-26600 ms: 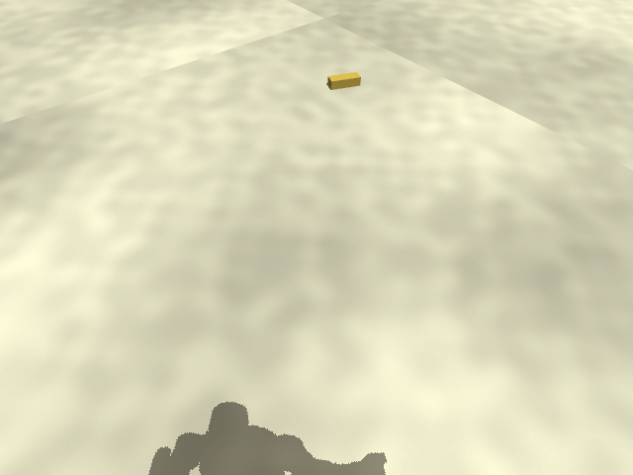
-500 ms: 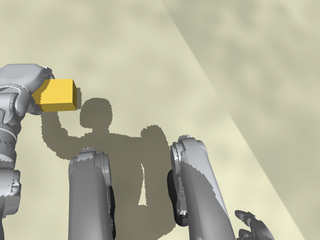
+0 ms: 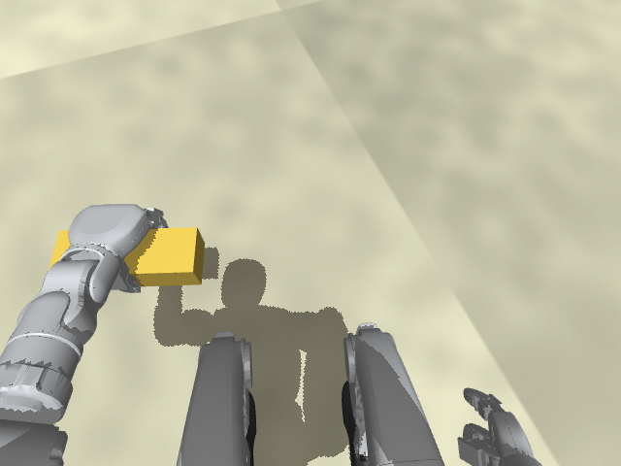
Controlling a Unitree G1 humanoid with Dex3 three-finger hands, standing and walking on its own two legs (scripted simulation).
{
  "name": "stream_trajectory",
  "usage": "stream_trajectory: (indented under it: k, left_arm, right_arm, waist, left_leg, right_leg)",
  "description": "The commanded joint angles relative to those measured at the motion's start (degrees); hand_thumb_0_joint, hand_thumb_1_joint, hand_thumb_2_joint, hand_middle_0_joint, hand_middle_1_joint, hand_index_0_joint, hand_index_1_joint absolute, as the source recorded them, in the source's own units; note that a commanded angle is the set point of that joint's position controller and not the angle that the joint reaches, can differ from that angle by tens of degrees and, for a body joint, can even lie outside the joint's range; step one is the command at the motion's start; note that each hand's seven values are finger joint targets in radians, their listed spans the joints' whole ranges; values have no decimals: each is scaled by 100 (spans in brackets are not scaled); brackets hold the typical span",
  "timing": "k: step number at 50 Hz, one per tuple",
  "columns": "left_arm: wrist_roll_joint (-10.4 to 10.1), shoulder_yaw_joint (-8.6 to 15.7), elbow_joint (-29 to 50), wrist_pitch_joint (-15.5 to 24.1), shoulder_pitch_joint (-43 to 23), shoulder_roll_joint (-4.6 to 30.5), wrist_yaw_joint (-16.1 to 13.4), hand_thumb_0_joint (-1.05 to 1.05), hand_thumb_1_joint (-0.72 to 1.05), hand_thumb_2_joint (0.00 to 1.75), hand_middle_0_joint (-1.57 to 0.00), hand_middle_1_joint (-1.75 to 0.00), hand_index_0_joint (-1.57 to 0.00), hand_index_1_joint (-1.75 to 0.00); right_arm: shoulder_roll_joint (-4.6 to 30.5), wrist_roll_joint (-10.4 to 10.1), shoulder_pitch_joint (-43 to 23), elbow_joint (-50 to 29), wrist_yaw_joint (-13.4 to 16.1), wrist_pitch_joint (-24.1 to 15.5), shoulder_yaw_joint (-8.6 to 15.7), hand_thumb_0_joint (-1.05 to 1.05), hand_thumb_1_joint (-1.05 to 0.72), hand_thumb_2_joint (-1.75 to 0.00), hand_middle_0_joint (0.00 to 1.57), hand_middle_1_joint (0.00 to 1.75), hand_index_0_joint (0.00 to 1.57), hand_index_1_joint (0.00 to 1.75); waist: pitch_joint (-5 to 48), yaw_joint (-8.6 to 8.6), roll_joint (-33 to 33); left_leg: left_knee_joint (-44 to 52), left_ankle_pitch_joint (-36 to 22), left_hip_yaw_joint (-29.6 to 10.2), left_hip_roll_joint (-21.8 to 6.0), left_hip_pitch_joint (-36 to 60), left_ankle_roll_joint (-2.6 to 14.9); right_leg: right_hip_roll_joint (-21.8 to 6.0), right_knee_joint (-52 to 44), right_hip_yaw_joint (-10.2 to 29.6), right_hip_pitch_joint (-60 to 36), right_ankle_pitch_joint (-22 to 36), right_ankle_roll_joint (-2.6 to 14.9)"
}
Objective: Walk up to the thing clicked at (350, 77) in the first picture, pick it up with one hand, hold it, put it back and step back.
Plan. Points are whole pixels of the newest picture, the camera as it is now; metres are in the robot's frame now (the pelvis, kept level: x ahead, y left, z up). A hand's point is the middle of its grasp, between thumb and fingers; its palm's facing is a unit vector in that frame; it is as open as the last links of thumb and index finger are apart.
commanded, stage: lift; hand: left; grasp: from above
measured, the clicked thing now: (132, 258) +0.40 +0.24 -0.11
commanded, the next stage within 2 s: hold in 0.74 s
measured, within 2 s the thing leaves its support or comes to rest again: neither
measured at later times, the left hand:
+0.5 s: hand (84, 229) +0.37 +0.22 +0.07, palm faces -0.46 -0.05 -0.89, open 9.6 cm
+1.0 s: hand (52, 192) +0.37 +0.22 +0.13, palm faces -0.47 -0.04 -0.88, open 9.7 cm
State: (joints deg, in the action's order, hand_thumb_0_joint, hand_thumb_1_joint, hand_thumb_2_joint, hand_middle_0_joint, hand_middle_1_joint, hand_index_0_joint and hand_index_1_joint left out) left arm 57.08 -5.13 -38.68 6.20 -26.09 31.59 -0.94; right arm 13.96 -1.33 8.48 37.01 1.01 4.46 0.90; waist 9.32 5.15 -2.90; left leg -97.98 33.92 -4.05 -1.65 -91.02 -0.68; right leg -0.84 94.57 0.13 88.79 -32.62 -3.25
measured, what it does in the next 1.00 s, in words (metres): rises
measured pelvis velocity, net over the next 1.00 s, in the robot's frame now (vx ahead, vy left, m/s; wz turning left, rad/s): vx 0.07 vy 0.00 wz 0.01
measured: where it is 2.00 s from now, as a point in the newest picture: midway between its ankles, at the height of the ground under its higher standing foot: (301, 451)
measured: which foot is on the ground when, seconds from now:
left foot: down 0.00-1.00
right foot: down 0.00-1.00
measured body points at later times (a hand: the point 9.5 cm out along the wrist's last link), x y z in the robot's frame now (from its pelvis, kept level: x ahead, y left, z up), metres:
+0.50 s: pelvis +0.04 +0.00 +0.14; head +0.11 +0.00 +0.59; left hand +0.39 +0.22 +0.12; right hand +0.13 -0.27 +0.02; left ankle +0.08 +0.12 -0.51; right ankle +0.09 -0.15 -0.51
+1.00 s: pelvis +0.07 +0.00 +0.19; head +0.11 -0.01 +0.64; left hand +0.40 +0.22 +0.18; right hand +0.18 -0.27 +0.07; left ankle +0.08 +0.12 -0.51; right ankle +0.09 -0.15 -0.51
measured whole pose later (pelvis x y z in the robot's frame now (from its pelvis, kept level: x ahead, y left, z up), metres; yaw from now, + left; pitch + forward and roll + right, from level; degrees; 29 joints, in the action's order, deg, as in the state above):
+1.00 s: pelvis +0.07 +0.00 +0.19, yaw +0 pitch +8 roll -1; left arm 58.6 -10.4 -43.7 4.4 -16.8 23.9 -3.0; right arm 13.8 -2.7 13.1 41.2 3.1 2.0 3.0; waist 4.1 1.9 -1.9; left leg -45.5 20.9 0.5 -2.3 -32.8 -0.8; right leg -1.4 43.8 1.7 32.6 -19.5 -2.4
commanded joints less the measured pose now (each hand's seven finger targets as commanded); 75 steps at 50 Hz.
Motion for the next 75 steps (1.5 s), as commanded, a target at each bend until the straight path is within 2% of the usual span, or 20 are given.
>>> stream_trajectory:
  k: [1, 2, 4, 9, 11, 12, 19, 21, 26, 29, 34, 41, 43, 48, 50, 55, 57, 62, 74, 75]
  left_arm:
    - [-50, 579, 1132, -63, -1481, 1351, -341, 0, 77, 64, -109, -55, -111, -53]
    - [-50, 450, 1134, -61, -1524, 1178, -351, 0, 75, 65, -108, -55, -109, -54]
    - [-41, 476, 887, -77, -1290, 1154, -409, 0, 75, 65, -108, -56, -109, -55]
    - [-15, 286, 623, -85, -1113, 872, -507, 0, 72, 63, -105, -58, -107, -56]
    - [9, 173, 566, -85, -1218, 739, -548, 0, 72, 63, -106, -57, -107, -55]
    - [12, 248, 562, -86, -1173, 836, -578, 0, 73, 62, -105, -59, -107, -57]
    - [139, -38, 360, -194, -1348, 473, -777, 0, 73, 70, -106, -60, -107, -60]
    - [149, 59, 154, -255, -1188, 555, -816, 0, 71, 71, -104, -62, -105, -61]
    - [155, 17, 119, -341, -1157, 509, -846, 0, 72, 73, -106, -62, -106, -61]
    - [148, -19, 149, -361, -1090, 468, -765, 0, 71, 74, -105, -63, -106, -62]
    - [104, -36, 157, -350, -907, 389, -698, 0, 70, 74, -104, -62, -105, -62]
    - [74, -10, 649, -204, -1082, 483, -510, 0, 71, 77, -104, -66, -105, -65]
    - [91, -83, 456, -206, -843, 336, -507, 0, 69, 76, -103, -65, -104, -64]
    - [156, 38, 736, -147, -969, 561, -436, 0, 70, 76, -103, -64, -104, -63]
    - [171, -64, 598, -153, -791, 422, -353, 0, 69, 77, -103, -65, -104, -64]
    - [136, -11, 709, -106, -692, 459, -200, 0, 69, 75, -101, -66, -103, -64]
    - [111, 0, 983, -89, -914, 495, -188, 0, 70, 78, -103, -66, -104, -64]
    - [82, 50, 959, -82, -662, 548, -87, 0, 69, 75, -101, -64, -103, -62]
    - [39, 34, 1300, -60, -606, 494, 24, 0, 70, 75, -102, -68, -104, -65]
    - [23, 132, 1325, -61, -623, 607, 17, 0, 71, 76, -101, -70, -104, -67]
  right_arm:
    - [913, -29, 446, -350, 187, -221, 337, 0, -90, -90, 20, 30, 20, 30]
    - [902, -36, 487, -313, 210, -254, 333, 0, -91, -90, 20, 30, 20, 30]
    - [880, -48, 466, -255, 247, -306, 331, 0, -90, -90, 20, 30, 20, 30]
    - [855, -73, 468, -195, 278, -445, 352, 0, -91, -90, 20, 30, 20, 30]
    - [827, -74, 484, -166, 282, -480, 343, 0, -91, -90, 20, 30, 20, 30]
    - [836, -85, 476, -175, 284, -495, 355, 0, -91, -90, 20, 30, 20, 30]
    - [825, -77, 652, -50, 294, -552, 380, 0, -91, -90, 20, 30, 20, 30]
    - [854, -74, 678, -30, 290, -548, 394, 0, -90, -90, 20, 30, 20, 30]
    - [833, -79, 617, -77, 260, -539, 396, 0, -90, -90, 20, 30, 20, 30]
    - [843, -74, 648, -78, 251, -521, 416, 0, -90, -90, 20, 30, 20, 30]
    - [822, -91, 631, -123, 247, -491, 425, 0, -90, -90, 20, 30, 20, 30]
    - [820, -105, 539, -173, 268, -470, 461, 0, -90, -90, 20, 30, 20, 30]
    - [792, -110, 513, -170, 264, -468, 441, 0, -90, -90, 20, 30, 20, 30]
    - [824, -114, 435, -177, 270, -429, 479, 0, -90, -90, 20, 30, 20, 30]
    - [816, -128, 403, -178, 273, -408, 462, 0, -90, -90, 20, 30, 20, 30]
    - [839, -120, 380, -200, 270, -371, 477, 0, -90, -90, 20, 30, 20, 30]
    - [830, -134, 283, -273, 275, -362, 467, 0, -90, -90, 20, 30, 20, 30]
    - [831, -147, 136, -375, 281, -354, 454, 0, -90, -90, 20, 30, 20, 30]
    - [805, -152, 0, -421, 324, -361, 414, 0, -90, -90, 20, 30, 20, 30]
    - [820, -160, -31, -438, 329, -362, 419, 0, -90, -90, 20, 30, 20, 30]
  waist:
    - [2794, 40, -341]
    - [2631, 90, -355]
    - [2282, 34, -224]
    - [1962, -51, -125]
    - [1834, -4, -142]
    - [1838, -95, -96]
    - [1719, -44, -195]
    - [1584, -140, -106]
    - [1489, -206, -46]
    - [1535, -221, -69]
    - [1217, -246, 90]
    - [1386, -289, -3]
    - [1091, -262, 96]
    - [1252, -350, -46]
    - [1107, -304, 95]
    - [1132, -325, 70]
    - [1118, -376, -92]
    - [896, -430, 18]
    - [890, -440, 125]
    - [914, -478, 37]
  left_leg:
    - [2190, -211, 216, 157, 2885, 195]
    - [2335, -250, 195, 144, 2996, 183]
    - [2618, -234, 169, 129, 3144, 177]
    - [3288, -323, 153, 122, 3751, 152]
    - [3490, -419, 206, 133, 3936, 147]
    - [3623, -412, 214, 151, 4080, 146]
    - [4276, -1190, 293, 156, 5036, 94]
    - [4504, -1270, 283, 152, 5212, 82]
    - [4922, -1581, 310, 176, 5685, 66]
    - [5065, -2000, 361, 187, 6007, 61]
    - [5432, -2028, 387, 194, 6240, 76]
    - [5698, -2491, 447, 218, 6774, 60]
    - [5810, -2403, 435, 212, 6748, 61]
    - [5925, -2741, 469, 213, 7030, 46]
    - [5982, -2815, 477, 204, 7098, 56]
    - [6065, -3137, 495, 203, 7281, 41]
    - [6153, -3084, 504, 204, 7361, 32]
    - [6294, -2778, 512, 216, 7276, 55]
    - [6444, -2816, 532, 215, 7480, 80]
    - [6462, -2832, 540, 222, 7496, 69]
  right_leg:
    - [206, -2058, -177, -2291, 304, 410]
    - [210, -2159, -168, -2371, 356, 413]
    - [217, -2471, -136, -2613, 313, 404]
    - [227, -3126, -70, -3269, 366, 406]
    - [229, -3395, -31, -3503, 442, 404]
    - [230, -3537, -22, -3657, 409, 402]
    - [256, -4141, -45, -4351, 1199, 389]
    - [253, -4318, -66, -4533, 1265, 383]
    - [245, -4706, -74, -5039, 1514, 376]
    - [237, -4881, -62, -5341, 1893, 365]
    - [228, -5271, -50, -5638, 1922, 356]
    - [226, -5558, -11, -6102, 2318, 345]
    - [230, -5648, -23, -6088, 2220, 347]
    - [234, -5754, -13, -6336, 2488, 344]
    - [244, -5814, -19, -6337, 2551, 343]
    - [250, -5853, -40, -6547, 2803, 350]
    - [256, -5918, -29, -6534, 2750, 361]
    - [244, -6066, -18, -6610, 2468, 349]
    - [253, -6166, 4, -6782, 2496, 335]
    - [253, -6180, 4, -6793, 2495, 337]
